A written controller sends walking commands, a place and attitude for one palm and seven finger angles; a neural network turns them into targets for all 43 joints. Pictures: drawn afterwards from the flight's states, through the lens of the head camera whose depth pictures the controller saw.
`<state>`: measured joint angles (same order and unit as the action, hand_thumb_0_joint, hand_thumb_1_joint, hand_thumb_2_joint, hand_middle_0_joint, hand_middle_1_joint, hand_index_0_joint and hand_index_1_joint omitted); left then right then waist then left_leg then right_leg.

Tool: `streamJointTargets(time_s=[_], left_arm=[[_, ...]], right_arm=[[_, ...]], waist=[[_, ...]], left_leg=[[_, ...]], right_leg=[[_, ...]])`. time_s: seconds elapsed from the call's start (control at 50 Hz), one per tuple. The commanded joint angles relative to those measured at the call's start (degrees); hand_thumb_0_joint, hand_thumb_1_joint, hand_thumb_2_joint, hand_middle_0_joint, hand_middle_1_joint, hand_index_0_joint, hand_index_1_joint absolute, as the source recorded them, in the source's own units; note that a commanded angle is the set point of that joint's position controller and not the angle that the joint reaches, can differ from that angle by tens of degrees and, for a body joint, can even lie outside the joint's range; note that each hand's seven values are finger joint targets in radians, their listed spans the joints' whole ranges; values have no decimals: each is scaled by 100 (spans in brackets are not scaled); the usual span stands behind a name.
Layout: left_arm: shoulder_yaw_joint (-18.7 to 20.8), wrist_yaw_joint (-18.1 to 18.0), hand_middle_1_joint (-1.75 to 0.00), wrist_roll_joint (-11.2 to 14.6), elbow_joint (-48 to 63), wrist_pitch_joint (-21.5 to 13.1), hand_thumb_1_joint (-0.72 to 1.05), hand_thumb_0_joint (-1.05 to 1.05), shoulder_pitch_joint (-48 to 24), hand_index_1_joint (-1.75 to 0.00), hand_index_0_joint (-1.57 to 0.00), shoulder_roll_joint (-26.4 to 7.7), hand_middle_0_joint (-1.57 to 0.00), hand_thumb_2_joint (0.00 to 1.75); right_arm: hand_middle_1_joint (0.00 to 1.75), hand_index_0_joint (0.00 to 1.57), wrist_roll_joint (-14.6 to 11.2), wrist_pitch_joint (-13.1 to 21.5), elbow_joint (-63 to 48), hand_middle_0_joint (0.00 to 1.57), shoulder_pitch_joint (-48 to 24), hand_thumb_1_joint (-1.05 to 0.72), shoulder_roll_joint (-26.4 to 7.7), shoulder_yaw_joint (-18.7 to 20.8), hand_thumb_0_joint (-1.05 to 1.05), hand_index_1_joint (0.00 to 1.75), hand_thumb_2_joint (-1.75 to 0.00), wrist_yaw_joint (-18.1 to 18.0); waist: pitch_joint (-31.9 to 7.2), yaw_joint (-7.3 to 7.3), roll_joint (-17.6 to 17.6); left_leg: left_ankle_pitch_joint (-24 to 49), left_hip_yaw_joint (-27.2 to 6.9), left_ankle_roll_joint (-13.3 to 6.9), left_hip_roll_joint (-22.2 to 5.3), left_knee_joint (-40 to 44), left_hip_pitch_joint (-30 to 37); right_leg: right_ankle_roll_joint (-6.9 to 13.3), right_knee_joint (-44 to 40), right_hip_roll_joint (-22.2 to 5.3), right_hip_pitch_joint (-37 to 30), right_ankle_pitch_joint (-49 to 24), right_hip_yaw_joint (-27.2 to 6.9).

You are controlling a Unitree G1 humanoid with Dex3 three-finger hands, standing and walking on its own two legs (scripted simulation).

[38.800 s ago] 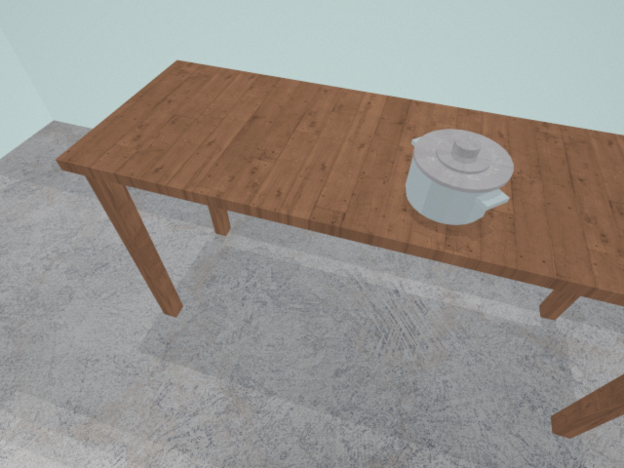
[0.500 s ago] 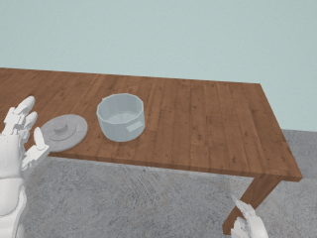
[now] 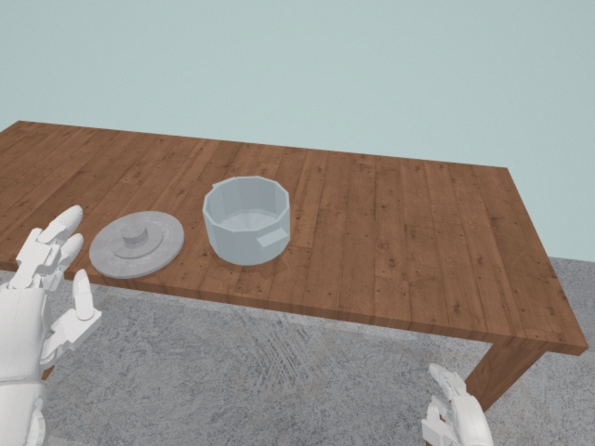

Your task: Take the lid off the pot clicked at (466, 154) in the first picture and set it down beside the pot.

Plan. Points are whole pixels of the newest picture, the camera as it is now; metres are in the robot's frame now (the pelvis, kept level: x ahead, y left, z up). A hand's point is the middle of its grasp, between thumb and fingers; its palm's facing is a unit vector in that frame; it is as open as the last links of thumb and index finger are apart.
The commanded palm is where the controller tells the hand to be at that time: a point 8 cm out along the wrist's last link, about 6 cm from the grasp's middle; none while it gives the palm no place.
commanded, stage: step back with the hand held close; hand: left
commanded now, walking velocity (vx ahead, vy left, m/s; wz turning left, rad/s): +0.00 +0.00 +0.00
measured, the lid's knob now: (134, 232) +0.46 +0.39 -0.02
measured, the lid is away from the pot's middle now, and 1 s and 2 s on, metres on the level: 0.22 0.22 0.22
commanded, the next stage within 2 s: stop stepping back and stand still in 1.24 s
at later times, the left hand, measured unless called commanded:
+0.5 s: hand (81, 348) +0.15 +0.24 +0.15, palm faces +0.25 -0.85 -0.47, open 7.4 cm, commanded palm +0.10 +0.29 +0.17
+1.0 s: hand out of the picture +0.07 +0.26 +0.17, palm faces +0.38 -0.81 -0.45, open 7.4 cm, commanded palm +0.02 +0.30 +0.17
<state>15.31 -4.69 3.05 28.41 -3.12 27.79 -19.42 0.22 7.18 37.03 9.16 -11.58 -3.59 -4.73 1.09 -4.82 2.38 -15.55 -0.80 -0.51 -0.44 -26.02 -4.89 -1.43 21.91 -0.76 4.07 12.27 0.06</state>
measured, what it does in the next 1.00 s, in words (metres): walks backwards: right foot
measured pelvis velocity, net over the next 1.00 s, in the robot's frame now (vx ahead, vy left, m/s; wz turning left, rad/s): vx -0.12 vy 0.02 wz -0.03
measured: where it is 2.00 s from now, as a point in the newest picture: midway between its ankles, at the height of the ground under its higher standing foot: outside the picture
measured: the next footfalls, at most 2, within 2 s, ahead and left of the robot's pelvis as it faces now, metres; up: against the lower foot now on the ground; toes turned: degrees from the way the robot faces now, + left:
right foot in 0.98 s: -0.09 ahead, -0.11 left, +0.00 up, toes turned -3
left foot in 1.16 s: -0.07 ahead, +0.13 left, +0.00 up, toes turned +0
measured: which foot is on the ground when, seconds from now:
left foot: down 0.00-1.00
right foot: down 0.00-0.80, up 0.82-0.96, down 0.98-1.00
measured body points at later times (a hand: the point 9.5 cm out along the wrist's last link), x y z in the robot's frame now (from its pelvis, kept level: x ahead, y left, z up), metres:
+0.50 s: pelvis -0.04 +0.02 -0.01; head -0.03 +0.03 +0.44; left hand +0.13 +0.28 +0.18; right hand +0.13 -0.23 -0.07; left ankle -0.01 +0.11 -0.74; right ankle +0.00 -0.14 -0.74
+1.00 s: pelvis -0.12 +0.02 -0.02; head -0.11 +0.04 +0.43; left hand +0.05 +0.30 +0.19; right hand +0.05 -0.20 -0.09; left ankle -0.01 +0.11 -0.74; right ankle -0.13 -0.11 -0.75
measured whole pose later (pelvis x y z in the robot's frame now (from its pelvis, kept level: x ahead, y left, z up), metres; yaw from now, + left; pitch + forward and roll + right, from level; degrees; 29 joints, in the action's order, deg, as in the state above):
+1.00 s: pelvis -0.12 +0.02 -0.02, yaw -2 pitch +0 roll -3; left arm 23.0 -7.4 1.5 35.9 -14.0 33.1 -23.5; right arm -1.4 8.9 32.1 14.1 -10.2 -1.3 -3.3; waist 0.0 -1.6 0.7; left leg -11.4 2.0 -2.0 -2.3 -38.2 -27.5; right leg -0.6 34.7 1.4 14.7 19.9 2.0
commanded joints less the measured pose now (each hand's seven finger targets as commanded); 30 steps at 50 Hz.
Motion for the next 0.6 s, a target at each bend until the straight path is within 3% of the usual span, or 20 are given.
streamJointTargets(time_s=[0.0, 0.02, 0.04, 0.06, 0.08, 0.1, 0.18, 0.24, 0.28, 0.34, 0.38, 0.42, 0.48, 0.52, 0.56, 0.58], left_arm=[[531, -74, -30, -34, 1459, -376, 90, 0, -421, -30, -20, -921, -20, 90], [598, -89, -30, -28, 1523, -383, 90, 0, -393, -30, -20, -993, -20, 90], [1486, -186, -30, 86, 1849, -755, 90, 0, -1404, -30, -20, -1759, -20, 90], [1179, -163, -30, 62, 1224, -826, 90, 0, -804, -30, -20, -1310, -20, 90], [1188, -146, -30, 39, 1293, -867, 90, 0, -749, -30, -20, -1359, -20, 90], [972, -107, -30, 30, 1069, -847, 90, 0, -510, -30, -20, -1072, -20, 90], [800, -35, -30, -24, 1181, -900, 90, 0, 5, -30, -20, -878, -20, 90], [943, -32, -30, -55, 1493, -966, 90, 0, 419, -30, -20, -991, -20, 90], [1143, -71, -30, -66, 1720, -1006, 90, 0, 643, -30, -20, -1190, -20, 90], [1172, -116, -30, -37, 1968, -1057, 90, 0, 858, -30, -20, -1195, -20, 90], [1263, -160, -30, -32, 2203, -1112, 90, 0, 824, -30, -20, -1314, -20, 90], [1192, -190, -30, -17, 2060, -1120, 90, 0, 860, -30, -20, -1182, -20, 90], [1199, -235, -30, -33, 1972, -1164, 90, 0, 633, -30, -20, -1167, -20, 90], [1165, -260, -30, -31, 1621, -1162, 90, 0, 555, -30, -20, -1084, -20, 90], [1113, -274, -30, -57, 1449, -1179, 90, 0, 331, -30, -20, -1050, -20, 90], [1094, -279, -30, -73, 1420, -1189, 90, 0, 258, -30, -20, -1104, -20, 90]], right_arm=[[30, 20, 26, 353, -1024, 20, -856, -90, -669, 263, 0, 30, -90, -47], [30, 20, 28, 373, -1031, 20, -843, -90, -665, 268, 0, 30, -90, -44], [30, 20, -90, 223, -1249, 20, -652, -90, -730, 231, 0, 30, -90, -63], [30, 20, -15, 154, -1063, 20, -575, -90, -637, 229, 0, 30, -90, -78], [30, 20, -20, 111, -1106, 20, -639, -90, -632, 234, 0, 30, -90, -55], [30, 20, -25, 78, -1127, 20, -580, -90, -666, 267, 0, 30, -90, -59], [30, 20, -51, 5, -1299, 20, -555, -90, -715, 367, 0, 30, -90, -32], [30, 20, -65, -79, -1437, 20, -498, -90, -733, 437, 0, 30, -90, -2], [30, 20, -83, -132, -1503, 20, -527, -90, -708, 460, 0, 30, -90, 6], [30, 20, -133, -183, -1577, 20, -488, -90, -698, 504, 0, 30, -90, 16], [30, 20, -147, -155, -1633, 20, -495, -90, -734, 536, 0, 30, -90, -1], [30, 20, -167, -112, -1635, 20, -420, -90, -756, 548, 0, 30, -90, -7], [30, 20, -181, -11, -1635, 20, -338, -90, -816, 576, 0, 30, -90, -39], [30, 20, -199, 36, -1602, 20, -245, -90, -819, 576, 0, 30, -90, -48], [30, 20, -211, 86, -1566, 20, -152, -90, -825, 596, 0, 30, -90, -44], [30, 20, -192, 111, -1546, 20, -130, -90, -819, 595, 0, 30, -90, -46]], waist=[[-368, 85, 342], [-383, 74, 285], [54, 259, 97], [106, 294, -426], [121, 305, -495], [23, 357, -589], [-749, 348, -24], [-1115, 315, 68], [-1286, 307, -13], [-1188, 326, 131], [-1110, 323, 431], [-858, 338, 573], [-538, 407, 520], [-280, 447, 200], [-77, 495, -324], [-21, 527, -412]], left_leg=[[933, 1, -54, -148, 534, -10], [1016, -23, -50, -158, 517, -21], [381, -3, -190, -241, 426, -340], [318, -71, -211, -226, 340, -353], [344, -87, -212, -219, 337, -335], [525, -70, -211, -243, 293, -346], [1552, -28, -228, -359, 194, -243], [2219, -107, -247, -480, 119, -285], [2497, -179, -243, -498, 65, -349], [2407, -267, -260, -594, 106, -599], [2057, -371, -287, -648, 214, -841], [1350, -448, -305, -713, 359, -1179], [-34, -540, -353, -717, 513, -1755], [-966, -560, -367, -677, 501, -2118], [-1636, -492, -331, -505, 156, -2197], [-1777, -447, -313, -396, -50, -2084]], right_leg=[[367, -342, 6, 198, -529, 172], [374, -322, -7, 158, -611, 171], [289, -539, -251, 718, -988, -502], [276, -538, -343, 838, -1088, -502], [286, -537, -375, 903, -1185, -548], [255, -426, -408, 856, -1379, -511], [167, 34, -518, 489, -2187, -360], [115, 322, -509, 394, -2321, -198], [120, 468, -506, 333, -2363, -186], [88, 693, -469, 440, -2058, -125], [83, 828, -432, 463, -1642, -101], [75, 957, -368, 577, -1090, -33], [90, 984, -354, 595, -703, -83], [108, 896, -383, 723, -364, -158], [193, 482, -529, 1139, 204, -440], [269, 200, -644, 1455, 638, -655]])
